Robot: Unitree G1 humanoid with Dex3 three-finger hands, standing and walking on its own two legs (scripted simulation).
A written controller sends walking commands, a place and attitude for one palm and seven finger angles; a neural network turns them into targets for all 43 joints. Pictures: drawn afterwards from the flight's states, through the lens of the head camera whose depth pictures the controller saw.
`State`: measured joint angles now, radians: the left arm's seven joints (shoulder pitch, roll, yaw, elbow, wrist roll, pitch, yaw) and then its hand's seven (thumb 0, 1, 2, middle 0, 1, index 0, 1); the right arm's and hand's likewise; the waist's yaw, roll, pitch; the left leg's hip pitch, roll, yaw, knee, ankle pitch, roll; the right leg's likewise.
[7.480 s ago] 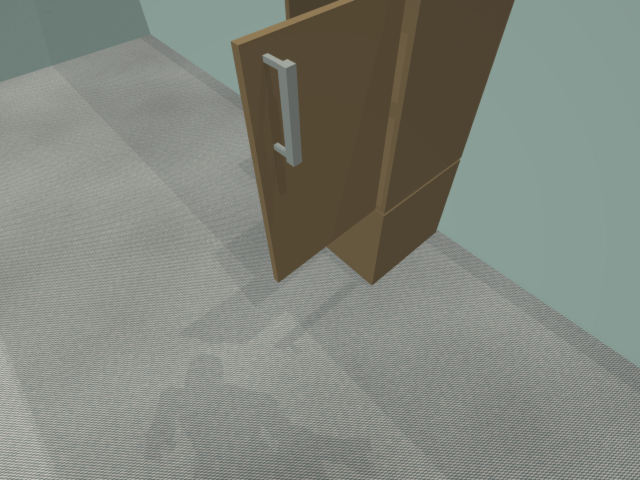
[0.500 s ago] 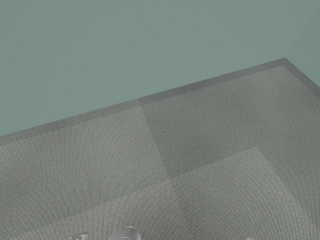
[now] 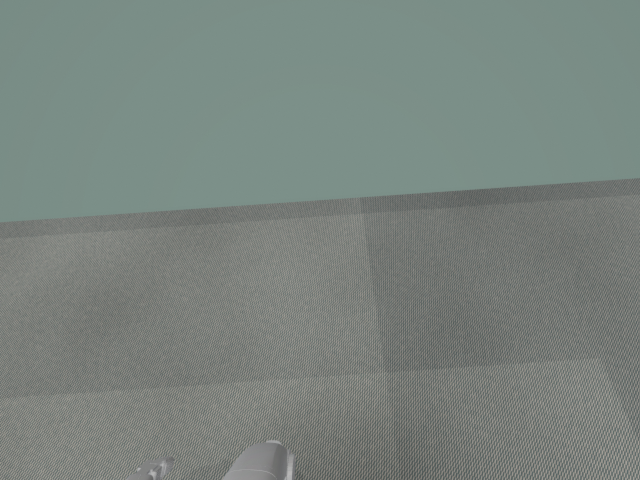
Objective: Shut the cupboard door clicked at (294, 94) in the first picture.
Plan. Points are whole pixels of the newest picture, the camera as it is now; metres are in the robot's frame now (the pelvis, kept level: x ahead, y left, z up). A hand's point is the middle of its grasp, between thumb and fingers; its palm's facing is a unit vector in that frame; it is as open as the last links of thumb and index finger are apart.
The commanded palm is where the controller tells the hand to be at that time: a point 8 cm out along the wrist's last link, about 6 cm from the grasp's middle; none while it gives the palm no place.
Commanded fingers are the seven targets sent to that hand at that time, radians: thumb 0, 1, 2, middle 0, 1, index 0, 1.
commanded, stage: walk to a spot facing it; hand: left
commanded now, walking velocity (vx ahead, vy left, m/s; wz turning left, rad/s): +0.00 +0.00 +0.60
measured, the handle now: out of the picture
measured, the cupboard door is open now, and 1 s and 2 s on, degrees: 92 92 92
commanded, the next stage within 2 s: none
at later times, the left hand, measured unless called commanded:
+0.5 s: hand out of the picture +0.05 +0.22 -0.16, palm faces +0.31 -0.90 -0.29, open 7.4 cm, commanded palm none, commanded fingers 0.00 0.90 0.90 -0.20 -0.30 -0.20 -0.30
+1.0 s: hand out of the picture +0.02 +0.25 -0.17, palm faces +0.61 -0.76 -0.21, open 7.4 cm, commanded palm none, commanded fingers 0.00 0.90 0.90 -0.20 -0.30 -0.20 -0.30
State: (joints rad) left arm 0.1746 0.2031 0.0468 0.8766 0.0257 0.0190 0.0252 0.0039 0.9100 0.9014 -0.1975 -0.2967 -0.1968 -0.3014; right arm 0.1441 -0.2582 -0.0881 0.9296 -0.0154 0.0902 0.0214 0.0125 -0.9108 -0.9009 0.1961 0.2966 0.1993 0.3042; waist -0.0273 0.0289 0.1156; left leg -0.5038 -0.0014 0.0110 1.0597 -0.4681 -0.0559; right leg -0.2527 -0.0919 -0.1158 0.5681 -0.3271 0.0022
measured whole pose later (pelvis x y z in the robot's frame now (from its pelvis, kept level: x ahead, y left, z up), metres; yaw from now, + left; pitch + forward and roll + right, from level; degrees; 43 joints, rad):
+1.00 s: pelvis +0.13 +0.07 +0.00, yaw +36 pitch +0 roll +0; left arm 0.25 0.23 0.08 1.00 0.03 0.01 -0.03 0.01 0.91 0.90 -0.20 -0.30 -0.19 -0.30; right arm 0.14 -0.20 -0.04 0.92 -0.03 -0.04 0.01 0.01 -0.91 -0.90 0.20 0.30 0.20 0.30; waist 0.03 -0.03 0.10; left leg -0.30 0.01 0.10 0.54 -0.25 0.04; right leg -0.52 -0.16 -0.06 1.15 -0.34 0.07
